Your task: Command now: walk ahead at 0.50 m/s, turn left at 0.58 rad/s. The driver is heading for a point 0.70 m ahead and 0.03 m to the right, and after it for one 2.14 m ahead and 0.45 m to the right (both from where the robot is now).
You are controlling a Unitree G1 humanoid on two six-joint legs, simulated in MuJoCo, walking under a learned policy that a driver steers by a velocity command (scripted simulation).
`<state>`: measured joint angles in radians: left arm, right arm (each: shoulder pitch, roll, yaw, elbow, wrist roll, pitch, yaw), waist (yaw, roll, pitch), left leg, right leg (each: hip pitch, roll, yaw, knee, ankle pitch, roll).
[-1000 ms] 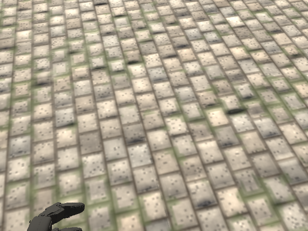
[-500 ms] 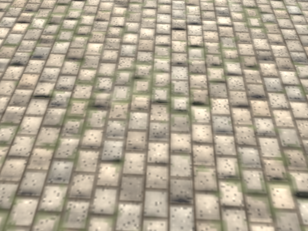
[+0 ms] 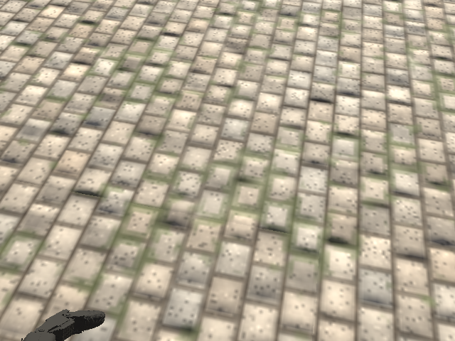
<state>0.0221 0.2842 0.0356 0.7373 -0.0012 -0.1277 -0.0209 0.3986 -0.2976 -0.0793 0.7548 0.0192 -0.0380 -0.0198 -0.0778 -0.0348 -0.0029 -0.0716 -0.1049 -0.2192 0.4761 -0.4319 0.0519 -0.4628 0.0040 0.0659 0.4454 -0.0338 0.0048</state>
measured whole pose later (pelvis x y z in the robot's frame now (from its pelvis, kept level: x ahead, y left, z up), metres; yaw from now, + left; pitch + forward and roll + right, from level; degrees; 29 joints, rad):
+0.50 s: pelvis +0.26 +0.03 +0.00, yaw +9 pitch +3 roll -2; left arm 0.41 0.29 0.05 0.92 -0.03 -0.06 -0.01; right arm 0.04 -0.25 -0.03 0.60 0.02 -0.07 0.04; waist 0.11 0.03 0.02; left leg -0.51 0.03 0.02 0.52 -0.08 0.07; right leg 0.06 -0.02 -0.08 0.30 -0.39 0.03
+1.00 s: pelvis +0.51 +0.06 +0.00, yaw -3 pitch +2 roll +2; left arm 0.09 0.25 0.04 0.75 -0.01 -0.04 -0.06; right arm 0.33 -0.27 -0.07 0.83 0.00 -0.07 -0.01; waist -0.07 -0.04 0.03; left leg 0.09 -0.02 0.24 0.24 -0.36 0.00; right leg -0.62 -0.07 -0.02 0.63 -0.02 -0.04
